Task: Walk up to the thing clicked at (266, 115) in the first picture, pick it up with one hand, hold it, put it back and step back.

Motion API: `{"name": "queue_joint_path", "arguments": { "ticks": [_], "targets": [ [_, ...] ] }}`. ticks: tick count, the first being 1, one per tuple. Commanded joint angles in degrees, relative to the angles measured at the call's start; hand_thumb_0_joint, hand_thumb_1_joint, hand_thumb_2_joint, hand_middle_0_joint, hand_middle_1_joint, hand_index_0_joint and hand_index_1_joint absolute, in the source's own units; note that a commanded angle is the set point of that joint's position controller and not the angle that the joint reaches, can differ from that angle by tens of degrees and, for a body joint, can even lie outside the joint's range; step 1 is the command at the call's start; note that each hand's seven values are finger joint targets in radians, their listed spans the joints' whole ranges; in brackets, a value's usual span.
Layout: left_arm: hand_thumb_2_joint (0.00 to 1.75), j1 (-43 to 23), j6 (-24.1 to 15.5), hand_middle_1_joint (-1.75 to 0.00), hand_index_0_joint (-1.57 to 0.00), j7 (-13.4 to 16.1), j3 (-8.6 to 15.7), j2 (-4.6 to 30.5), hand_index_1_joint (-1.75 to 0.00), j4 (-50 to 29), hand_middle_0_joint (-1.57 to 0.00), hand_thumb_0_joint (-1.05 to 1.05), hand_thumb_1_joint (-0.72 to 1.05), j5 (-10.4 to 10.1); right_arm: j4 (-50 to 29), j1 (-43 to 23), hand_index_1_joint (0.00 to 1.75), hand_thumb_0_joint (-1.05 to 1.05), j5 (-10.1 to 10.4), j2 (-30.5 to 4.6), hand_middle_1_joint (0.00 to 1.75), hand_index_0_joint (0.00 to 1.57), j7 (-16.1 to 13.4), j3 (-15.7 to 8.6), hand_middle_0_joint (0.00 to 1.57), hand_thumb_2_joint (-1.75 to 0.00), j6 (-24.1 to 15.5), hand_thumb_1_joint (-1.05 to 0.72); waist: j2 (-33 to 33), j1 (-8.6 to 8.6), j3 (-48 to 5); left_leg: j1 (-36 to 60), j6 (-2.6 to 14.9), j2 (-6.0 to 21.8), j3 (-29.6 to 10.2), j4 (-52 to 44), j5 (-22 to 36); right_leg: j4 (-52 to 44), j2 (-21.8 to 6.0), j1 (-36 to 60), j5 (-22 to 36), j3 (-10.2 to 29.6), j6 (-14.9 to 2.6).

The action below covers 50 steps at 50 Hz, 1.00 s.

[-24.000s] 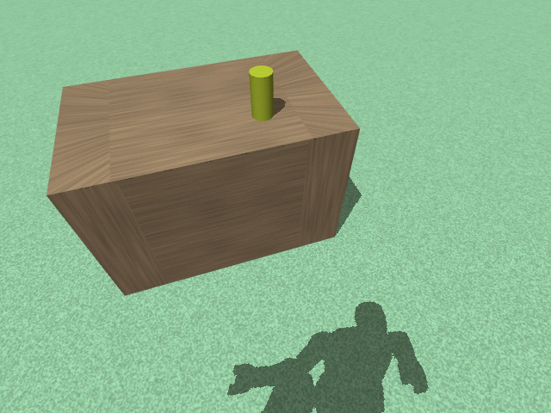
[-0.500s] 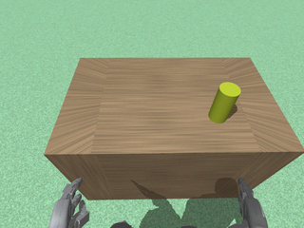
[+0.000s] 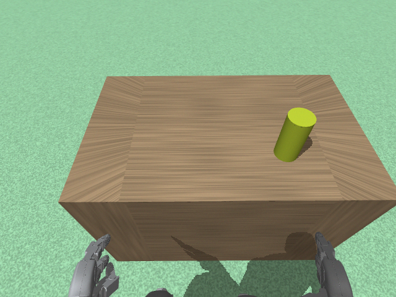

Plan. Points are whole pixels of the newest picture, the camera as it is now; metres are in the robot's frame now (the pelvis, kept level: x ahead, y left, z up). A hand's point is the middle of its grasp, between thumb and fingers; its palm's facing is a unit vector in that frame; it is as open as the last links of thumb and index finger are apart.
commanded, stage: home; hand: right
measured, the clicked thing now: (293, 136) +0.53 -0.25 -0.04
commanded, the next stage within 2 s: stand in 0.68 s
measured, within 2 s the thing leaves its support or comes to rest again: neither
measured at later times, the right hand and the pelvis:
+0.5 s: hand out of the picture +0.14 -0.22 -0.10, palm faces -0.06 +0.93 -0.37, open 17.6 cm; pelvis +0.00 +0.00 +0.01, yaw +0 degrees
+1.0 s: hand out of the picture +0.04 -0.25 -0.10, palm faces +0.00 +0.93 -0.36, open 15.3 cm; pelvis -0.01 +0.00 +0.05, yaw +0 degrees
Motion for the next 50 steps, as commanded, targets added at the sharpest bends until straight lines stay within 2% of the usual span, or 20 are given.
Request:
{"name": "queue_joint_path", "arguments": {
  "ticks": [1, 2, 4, 5, 6, 10, 15, 16, 17, 19, 22, 24, 28, 30, 33, 36, 39, 42, 46, 50],
  "targets": [
    [0.90, -4.11, -4.14, -0.30, -0.20, 1.19, 3.40, 6.26, -0.30, -2.44, -0.20, 0.00, 0.90, -0.24, -11.26, 0.51, 0.04, 0.00, -0.59, -5.36, 0.04, 0.04, -1.54, -2.38, 0.04, -0.02, -1.76, 0.60, -0.78, 1.17, -4.10, 6.27, 1.31, -2.08, 2.90, -8.61, 11.63, -9.10, 1.40, 1.86, 13.61, -2.17, -1.81],
    [0.90, -4.28, -4.50, -0.30, -0.20, 1.31, 3.42, 6.17, -0.30, -1.62, -0.20, 0.00, 0.90, -0.09, -12.37, 0.52, 0.04, 0.00, -0.72, -5.57, 0.04, 0.05, -1.81, -2.73, 0.05, -0.02, -1.72, 0.60, -1.78, 0.62, -4.09, 6.50, 1.43, -2.10, 3.00, -8.53, 11.21, -9.38, 1.50, 1.95, 13.39, -2.06, -1.75],
    [0.90, -5.59, -5.15, -0.30, -0.20, 1.62, 3.65, 6.72, -0.30, 0.03, -0.20, 0.00, 0.90, -0.02, -12.99, -0.10, 0.04, 0.00, -0.72, -4.98, 0.04, 0.05, -1.86, -1.98, 0.05, -0.02, -1.27, 0.60, -2.29, 1.22, -4.08, 6.18, 1.50, -2.36, 3.37, -8.34, 11.89, -9.54, 1.18, 2.77, 14.33, -1.57, -1.58],
    [0.90, -6.09, -5.47, -0.30, -0.20, 1.60, 3.90, 7.08, -0.30, 0.63, -0.20, 0.00, 0.90, -0.02, -14.15, -1.08, 0.04, 0.00, -0.68, -6.08, 0.04, 0.05, -2.12, -3.23, 0.05, -0.02, -1.03, 0.59, -2.49, 0.87, -5.28, 6.57, 1.60, -2.50, 3.59, -8.03, 12.27, -9.73, 0.98, 3.06, 15.21, -1.15, -1.41],
    [0.90, -6.94, -5.77, -0.30, -0.20, 1.70, 3.66, 7.06, -0.30, 1.19, -0.20, 0.00, 0.90, -0.05, -12.87, 0.01, 0.04, 0.00, -0.73, -5.65, 0.04, 0.04, -2.22, -2.50, 0.04, -0.02, -0.56, 0.60, -1.76, 0.77, -3.15, 5.90, 1.56, -2.54, 3.64, -8.33, 11.17, -9.90, 0.92, 2.33, 14.13, -1.12, -1.44],
    [0.90, -7.79, -6.77, -0.30, -0.20, 2.31, 3.90, 6.70, -0.30, 3.00, -0.20, 0.00, 0.90, 0.32, -12.89, 0.40, 0.05, 0.00, -1.09, -6.53, 0.05, 0.05, -2.67, -3.59, 0.05, -0.04, 0.22, 0.57, 0.08, 0.69, -6.66, 8.81, 1.14, -2.25, 3.08, -9.14, 13.26, -8.57, 1.36, 3.46, 15.38, -1.52, -1.80],
    [0.90, -8.35, -7.79, -0.30, -0.20, 2.84, 3.90, 6.58, -0.30, 4.93, -0.20, 0.00, 0.90, 0.69, -11.99, 0.53, 0.04, 0.00, -1.37, -5.17, 0.04, 0.04, -2.89, -2.25, 0.04, -0.02, 1.67, 0.60, 0.77, 1.09, -7.92, 9.81, 1.01, -2.24, 3.27, -8.52, 17.37, -7.80, 1.22, 4.77, 19.70, -1.43, -1.77],
    [0.90, -12.72, -5.62, -0.30, -0.20, -0.43, 5.16, 16.31, -0.30, 18.76, -0.20, 0.00, 0.90, 8.34, 8.11, -9.17, 0.04, 0.00, -8.08, -17.30, 0.04, 0.05, -0.03, -5.00, 0.05, -0.02, -3.84, 0.60, 2.77, -0.48, -1.54, 16.04, 5.01, 1.42, -3.05, -9.90, 20.44, -9.43, -1.30, 10.73, 25.21, 0.98, -4.11],
    [0.90, -10.95, -4.58, -0.30, -0.20, -1.64, 6.42, 15.93, -0.30, 19.88, -0.20, 0.00, 0.90, 8.55, 14.63, -8.17, 0.04, 0.00, -7.93, -16.57, 0.04, 0.04, 1.27, -5.57, 0.04, -0.01, -6.13, 0.61, 2.13, 0.16, -3.00, 17.20, 6.76, 2.17, -3.97, -10.39, 19.83, -10.01, -1.13, 11.30, 23.27, 0.43, -4.56],
    [0.90, -11.64, -3.92, -0.30, -0.20, -2.59, 6.23, 14.72, -0.30, 20.85, -0.20, 0.00, 0.90, 7.73, 17.90, -10.56, 0.04, 0.00, -7.26, -16.32, 0.04, 0.05, 2.67, -5.03, 0.05, -0.02, -8.41, 0.59, 2.11, 0.71, -0.11, 15.65, 7.16, 2.57, -4.06, -11.57, 20.64, -10.44, -0.89, 10.19, 20.42, 1.40, -5.92],
    [0.90, -12.75, -3.56, -0.30, -0.20, -4.29, 5.81, 15.31, -0.30, 23.39, -0.20, 0.00, 0.90, 4.89, 24.44, -10.65, 0.04, 0.00, -5.27, -16.48, 0.04, 0.04, 4.17, -4.35, 0.04, -0.02, -9.94, 0.61, 4.31, 0.57, 0.42, 17.24, 6.31, 2.99, -4.80, -13.94, 18.09, -13.13, -0.26, 12.05, 15.92, 2.04, -5.55],
    [0.90, -11.44, -3.24, -0.30, -0.20, -4.82, 6.13, 15.44, -0.30, 25.58, -0.20, 0.00, 0.90, 4.37, 28.19, -13.81, 0.04, 0.00, -4.51, -16.68, 0.04, 0.05, 4.39, -4.53, 0.05, -0.03, -10.12, 0.59, 3.77, 1.06, 0.32, 17.81, 5.98, 3.20, -5.50, -14.99, 16.42, -14.83, 0.16, 12.28, 15.03, 2.39, -5.23],
    [0.90, -14.07, -2.96, -0.30, -0.20, -5.38, 6.22, 15.95, -0.30, 28.86, -0.20, 0.00, 0.90, 4.63, 34.71, -14.72, 0.04, 0.00, -4.62, -17.04, 0.04, 0.05, 4.51, -4.43, 0.05, -0.02, -10.37, 0.59, -0.02, 0.02, 3.41, 18.06, 5.47, 2.39, -4.77, -17.14, 10.79, -19.26, -0.98, 12.31, 10.60, 4.63, -5.70],
    [0.90, -12.82, -3.11, -0.30, -0.20, -5.43, 6.15, 16.17, -0.30, 30.67, -0.20, 0.00, 0.90, 4.64, 37.36, -15.69, 0.04, 0.00, -4.44, -17.63, 0.04, 0.05, 4.61, -4.69, 0.05, -0.03, -10.43, 0.59, -0.29, 0.40, 3.55, 19.36, 5.66, 2.41, -4.95, -17.18, 12.05, -21.29, -1.52, 13.42, 12.34, 5.06, -5.66],
    [0.90, -13.65, -3.30, -0.30, -0.20, -5.24, 6.27, 17.66, -0.30, 33.18, -0.20, 0.00, 0.90, 4.43, 41.16, -15.41, 0.05, 0.00, -4.05, -16.68, 0.05, 0.05, 4.62, -4.44, 0.05, -0.03, -10.53, 0.58, -4.36, -0.58, 3.06, 22.68, 4.68, 1.54, -2.92, -16.71, 16.32, -25.38, -3.78, 15.48, 17.24, 7.43, -5.83],
    [0.90, -13.03, -3.14, -0.30, -0.20, -4.91, 6.12, 17.72, -0.30, 35.52, -0.20, 0.00, 0.90, 3.56, 45.41, -14.87, 0.04, 0.00, -3.83, -18.07, 0.04, 0.05, 4.48, -4.36, 0.05, -0.02, -10.70, 0.59, -1.63, -0.49, 2.52, 25.90, 4.82, 2.81, -3.83, -19.09, 22.86, -24.77, -3.23, 18.01, 24.09, 5.57, -5.05],
    [0.90, -12.90, -2.64, -0.30, -0.20, -4.66, 5.88, 17.92, -0.30, 38.14, -0.20, 0.00, 0.90, 3.26, 48.77, -15.23, 0.05, 0.00, -3.53, -18.34, 0.05, 0.05, 4.26, -3.95, 0.05, -0.03, -10.57, 0.58, -1.32, -0.49, 3.49, 27.42, 4.40, 3.39, -3.84, -21.61, 25.33, -26.51, -3.39, 20.16, 26.06, 5.15, -4.78],
    [0.90, -13.30, -2.23, -0.30, -0.20, -4.58, 5.51, 18.11, -0.30, 40.30, -0.20, 0.00, 0.90, 3.09, 51.83, -15.59, 0.29, 0.00, -3.37, -18.57, 0.29, 0.20, 4.20, -3.62, 0.20, -0.27, -10.25, 0.34, -0.73, -0.53, 5.35, 27.46, 3.95, 3.51, -3.65, -24.74, 23.41, -29.62, -3.62, 22.01, 23.41, 5.15, -4.67],
    [0.90, -13.70, -1.98, -0.30, -0.20, -4.69, 5.07, 18.20, -0.30, 42.84, -0.20, 0.00, 0.90, 2.89, 54.97, -16.88, 0.30, 0.00, -3.25, -18.61, 0.30, 0.20, 4.31, -3.00, 0.20, -0.59, -10.09, 0.02, 0.26, -0.39, 7.46, 28.06, 3.35, 4.05, -4.28, -29.14, 21.94, -32.92, -3.18, 23.40, 20.90, 4.23, -3.98],
    [0.90, -14.49, -1.73, -0.30, -0.20, -4.97, 4.68, 17.80, -0.30, 45.05, -0.20, 0.00, 0.90, 2.93, 57.22, -18.91, 0.30, 0.00, -3.13, -18.52, 0.30, 0.20, 4.48, -2.69, 0.20, -0.90, -9.84, -0.30, 1.32, -0.10, 9.69, 27.18, 3.03, 4.60, -5.40, -33.91, 15.01, -35.98, -2.80, 24.43, 14.94, 3.47, -3.54]
  ]
}}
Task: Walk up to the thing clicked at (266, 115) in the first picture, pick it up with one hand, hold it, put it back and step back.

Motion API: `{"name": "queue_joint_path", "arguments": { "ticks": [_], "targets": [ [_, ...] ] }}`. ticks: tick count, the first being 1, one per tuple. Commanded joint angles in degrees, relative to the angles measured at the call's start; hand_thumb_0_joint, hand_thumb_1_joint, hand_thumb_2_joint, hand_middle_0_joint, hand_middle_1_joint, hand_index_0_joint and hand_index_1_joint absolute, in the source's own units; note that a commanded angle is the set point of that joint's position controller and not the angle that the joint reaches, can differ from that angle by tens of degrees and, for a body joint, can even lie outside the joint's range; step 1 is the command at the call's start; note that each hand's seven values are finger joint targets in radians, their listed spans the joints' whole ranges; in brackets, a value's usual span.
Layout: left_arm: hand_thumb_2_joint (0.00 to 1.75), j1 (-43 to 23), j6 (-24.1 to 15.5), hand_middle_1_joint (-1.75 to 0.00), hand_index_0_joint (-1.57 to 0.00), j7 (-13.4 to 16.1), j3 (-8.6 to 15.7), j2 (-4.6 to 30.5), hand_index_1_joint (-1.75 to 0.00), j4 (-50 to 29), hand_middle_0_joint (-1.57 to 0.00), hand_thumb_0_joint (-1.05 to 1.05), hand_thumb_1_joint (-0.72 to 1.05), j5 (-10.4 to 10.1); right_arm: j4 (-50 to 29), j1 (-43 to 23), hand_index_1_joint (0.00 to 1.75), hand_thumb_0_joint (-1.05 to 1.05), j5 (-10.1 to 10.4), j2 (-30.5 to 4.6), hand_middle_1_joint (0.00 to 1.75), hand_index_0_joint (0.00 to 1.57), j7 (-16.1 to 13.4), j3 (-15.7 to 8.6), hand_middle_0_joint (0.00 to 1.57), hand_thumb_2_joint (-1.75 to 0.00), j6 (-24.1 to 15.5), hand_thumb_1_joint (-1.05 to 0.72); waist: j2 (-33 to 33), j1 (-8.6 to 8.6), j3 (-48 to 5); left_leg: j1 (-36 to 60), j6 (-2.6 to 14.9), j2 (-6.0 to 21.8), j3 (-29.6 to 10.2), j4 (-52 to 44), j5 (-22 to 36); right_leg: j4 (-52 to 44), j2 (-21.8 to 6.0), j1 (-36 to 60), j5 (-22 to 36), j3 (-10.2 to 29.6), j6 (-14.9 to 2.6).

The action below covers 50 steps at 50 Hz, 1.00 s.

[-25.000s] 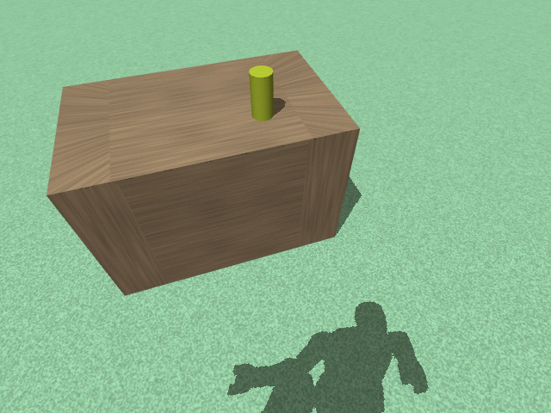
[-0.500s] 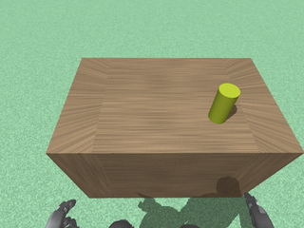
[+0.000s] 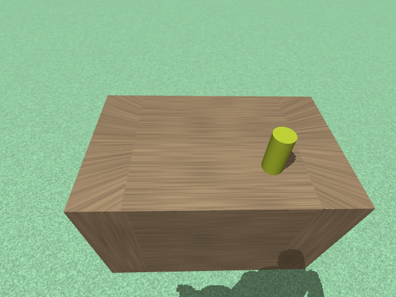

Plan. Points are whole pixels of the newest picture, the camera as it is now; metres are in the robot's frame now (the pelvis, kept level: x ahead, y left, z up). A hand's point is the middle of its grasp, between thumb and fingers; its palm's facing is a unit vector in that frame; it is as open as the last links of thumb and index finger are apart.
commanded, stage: stand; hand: right
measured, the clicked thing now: (277, 151) +0.55 -0.25 -0.09
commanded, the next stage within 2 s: none
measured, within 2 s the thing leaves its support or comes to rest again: neither
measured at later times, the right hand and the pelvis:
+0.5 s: hand out of the picture +0.05 -0.24 -0.15, palm faces -0.03 +0.94 -0.33, open 7.5 cm; pelvis -0.01 +0.00 +0.01, yaw +0 degrees
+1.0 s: hand out of the picture +0.09 -0.25 -0.14, palm faces -0.02 +0.94 -0.35, open 7.4 cm; pelvis +0.02 +0.00 +0.01, yaw +0 degrees
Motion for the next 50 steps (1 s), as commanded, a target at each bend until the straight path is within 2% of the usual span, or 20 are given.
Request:
{"name": "queue_joint_path", "arguments": {
  "ticks": [1, 3, 8, 10, 11, 12, 17, 18, 25, 27, 32, 35, 39, 40, 41, 42, 46, 47, 50],
  "targets": [
    [0.90, -2.52, -1.01, -0.30, -0.20, 0.41, 2.80, 11.72, -0.30, -1.65, -0.20, 0.00, 0.90, -0.40, -1.66, -2.78, 0.30, 0.00, -0.19, -11.51, 0.30, 0.20, -0.80, -2.40, 0.20, -0.90, -1.06, -0.38, 3.29, 0.66, 0.68, 0.30, 3.12, 3.79, -5.64, -11.05, -0.55, -10.15, -3.57, -1.44, 1.25, 4.39, -3.11],
    [0.90, -2.01, -1.13, -0.30, -0.20, 0.13, 2.52, 11.51, -0.30, -0.78, -0.20, 0.00, 0.90, -0.37, -0.94, -3.90, 0.30, 0.00, -0.02, -11.81, 0.30, 0.20, -0.62, -2.24, 0.20, -0.90, -1.12, -0.54, 4.58, 1.16, 0.44, 0.86, 3.05, 4.12, -6.18, -12.54, -2.32, -10.50, -3.71, -0.90, 1.64, 4.21, -3.13],
    [0.90, -2.72, -1.29, -0.30, -0.20, -0.16, 2.41, 12.10, -0.30, 1.08, -0.20, 0.00, 0.90, -0.21, 0.56, -4.30, 0.30, 0.00, 0.12, -12.42, 0.30, 0.20, -0.38, -2.36, 0.20, -0.90, -0.75, -0.90, 3.73, 0.75, 1.41, 0.03, 2.79, 3.93, -6.21, -14.37, -6.80, -12.91, -3.83, -1.01, -1.73, 4.40, -2.72],
    [0.90, -2.55, -1.34, -0.30, -0.20, -0.23, 2.22, 11.81, -0.30, 1.64, -0.20, 0.00, 0.90, -0.11, 0.80, -4.88, 0.30, 0.00, 0.19, -12.72, 0.30, 0.20, -0.29, -2.46, 0.20, -0.90, -0.72, -0.90, 3.41, 0.78, 1.29, 0.65, 2.80, 4.00, -6.35, -14.40, -6.64, -13.48, -3.90, -1.33, -1.85, 4.28, -2.61],
    [0.90, -2.62, -1.29, -0.30, -0.20, -0.30, 2.19, 11.89, -0.30, 1.95, -0.20, 0.00, 0.90, -0.09, 0.99, -4.97, 0.30, 0.00, 0.26, -13.09, 0.30, 0.20, -0.24, -2.44, 0.20, -0.90, -0.57, -0.90, 3.94, 0.57, 2.28, 0.28, 2.83, 3.81, -6.40, -14.72, -9.09, -14.16, -3.82, -2.55, -3.82, 4.47, -2.44],
    [0.90, -2.77, -1.33, -0.30, -0.20, -0.23, 2.30, 12.28, -0.30, 2.10, -0.20, 0.00, 0.90, -0.04, 1.05, -5.04, 0.30, 0.00, 0.21, -12.69, 0.30, 0.20, -0.19, -2.53, 0.20, -0.90, -0.55, -0.90, 1.96, 0.60, 1.31, 1.20, 2.88, 3.89, -6.25, -14.05, -7.07, -14.25, -4.09, -2.05, -3.64, 4.55, -2.55],
    [0.90, -3.51, -1.66, -0.30, -0.20, -0.17, 1.95, 12.14, -0.30, 2.60, -0.20, 0.00, 0.90, -0.38, 1.93, -4.95, 0.30, 0.00, 0.33, -12.77, 0.30, 0.20, -0.07, -2.30, 0.20, -0.90, -0.77, -0.90, 1.41, 0.26, -0.85, 4.11, 2.88, 4.18, -5.66, -13.13, -0.92, -14.62, -4.84, -1.22, 0.82, 4.86, -2.39],
    [0.90, -3.30, -1.63, -0.30, -0.20, -0.19, 1.96, 12.41, -0.30, 2.95, -0.20, 0.00, 0.90, -0.45, 2.15, -5.02, 0.30, 0.00, 0.32, -12.65, 0.30, 0.20, -0.04, -2.15, 0.20, -0.90, -0.65, -0.90, 1.59, 0.32, -0.42, 3.79, 2.83, 4.05, -5.78, -13.68, -2.62, -14.64, -4.60, -1.76, 0.01, 4.54, -2.20],
    [0.90, -3.12, -1.72, -0.30, -0.20, 0.09, 1.70, 12.41, -0.30, 3.85, -0.20, 0.00, 0.90, -0.62, 2.84, -5.72, 0.30, 0.00, 0.41, -12.71, 0.30, 0.20, -0.07, -1.92, 0.20, -0.90, -0.61, -0.90, 0.91, 0.49, -1.33, 5.03, 3.00, 4.26, -5.07, -13.18, 3.11, -14.53, -5.19, -0.08, 4.70, 4.24, -2.10],
    [0.90, -3.34, -1.68, -0.30, -0.20, 0.09, 1.82, 12.97, -0.30, 4.03, -0.20, 0.00, 0.90, -0.67, 3.17, -5.10, 0.30, 0.00, 0.53, -12.68, 0.30, 0.20, 0.00, -1.84, 0.20, -0.90, -0.49, -0.90, 0.79, 0.12, -0.61, 4.60, 2.92, 4.09, -5.00, -13.76, 1.85, -14.84, -5.19, -0.35, 3.24, 4.36, -2.10],
    [0.90, -3.07, -1.95, -0.30, -0.20, 0.25, 1.53, 12.43, -0.30, 4.04, -0.20, 0.00, 0.90, -0.76, 3.36, -6.04, 0.30, 0.00, 0.60, -12.40, 0.30, 0.20, 0.00, -1.67, 0.20, -0.90, -0.68, -0.90, 1.24, 0.66, -2.80, 5.83, 2.87, 4.38, -4.43, -12.64, 10.55, -14.25, -5.76, 2.50, 10.60, 3.82, -1.72],
    [0.90, -3.69, -1.85, -0.30, -0.20, 0.23, 1.66, 12.75, -0.30, 4.17, -0.20, 0.00, 0.90, -0.71, 3.63, -6.10, 0.30, 0.00, 0.64, -12.46, 0.30, 0.20, -0.04, -1.58, 0.20, -0.90, -0.61, -0.90, 1.59, 0.38, -2.50, 5.84, 2.71, 4.34, -4.39, -13.21, 9.35, -14.52, -5.66, 2.34, 10.02, 3.66, -1.58],
    [0.90, -4.02, -1.80, -0.30, -0.20, 0.24, 1.83, 12.75, -0.30, 4.00, -0.20, 0.00, 0.90, -0.85, 3.73, -6.45, 0.30, 0.00, 0.69, -12.65, 0.30, 0.20, -0.19, -1.55, 0.20, -0.90, -0.77, -0.90, 1.87, 0.62, -4.04, 7.57, 2.55, 4.82, -4.27, -12.94, 14.94, -13.51, -5.92, 3.80, 14.49, 3.36, -1.45],
    [0.90, -4.07, -1.72, -0.30, -0.20, 0.22, 1.84, 12.69, -0.30, 4.05, -0.20, 0.00, 0.90, -0.89, 3.78, -6.50, 0.30, 0.00, 0.71, -12.93, 0.30, 0.20, -0.24, -1.58, 0.20, -0.90, -0.81, -0.90, 2.68, 0.52, -4.02, 7.22, 2.58, 4.68, -4.13, -13.14, 13.59, -13.86, -5.80, 3.63, 13.24, 3.30, -1.43],
    [0.90, -4.26, -1.67, -0.30, -0.20, 0.23, 1.86, 12.65, -0.30, 3.98, -0.20, 0.00, 0.90, -0.79, 3.75, -7.07, 0.30, 0.00, 0.71, -12.80, 0.30, 0.20, -0.31, -1.60, 0.20, -0.90, -0.84, -0.90, 2.17, 0.70, -3.78, 7.47, 2.55, 4.87, -4.29, -12.92, 15.32, -13.69, -5.81, 3.81, 14.31, 3.13, -1.49],
    [0.90, -4.58, -1.65, -0.30, -0.20, 0.15, 1.76, 12.37, -0.30, 4.06, -0.20, 0.00, 0.90, -0.93, 3.91, -6.58, 0.30, 0.00, 0.75, -12.63, 0.30, 0.20, -0.21, -1.43, 0.20, -0.90, -0.85, -0.90, 2.09, 0.53, -3.54, 6.66, 2.33, 4.72, -4.24, -13.34, 14.51, -13.98, -5.80, 4.14, 13.52, 3.04, -1.30],
    [0.90, -4.75, -1.72, -0.30, -0.20, 0.22, 2.00, 12.70, -0.30, 3.77, -0.20, 0.00, 0.90, -0.78, 3.51, -7.36, 0.30, 0.00, 0.77, -13.38, 0.30, 0.20, -0.35, -1.71, 0.20, -0.90, -0.97, -0.90, 2.17, 0.69, -5.06, 8.11, 2.51, 5.02, -4.08, -12.70, 19.11, -13.56, -6.07, 5.44, 17.53, 2.74, -1.31],
    [0.90, -4.61, -1.69, -0.30, -0.20, 0.20, 1.92, 12.53, -0.30, 3.89, -0.20, 0.00, 0.90, -0.87, 3.56, -7.43, 0.30, 0.00, 0.80, -13.23, 0.30, 0.20, -0.33, -1.60, 0.20, -0.90, -0.91, -0.90, 2.46, 0.66, -4.13, 7.80, 2.46, 4.73, -3.87, -12.93, 17.14, -14.20, -6.05, 4.64, 16.17, 2.91, -1.12],
    [0.90, -5.30, -1.68, -0.30, -0.20, 0.24, 2.02, 12.72, -0.30, 3.46, -0.20, 0.00, 0.90, -0.79, 3.54, -7.23, 0.30, 0.00, 0.75, -13.17, 0.30, 0.20, -0.37, -1.68, 0.20, -0.90, -0.91, -0.90, 1.50, 0.50, -5.15, 8.77, 2.45, 5.06, -3.84, -12.58, 18.98, -13.81, -6.36, 5.26, 17.90, 2.72, -1.35]
  ]
}}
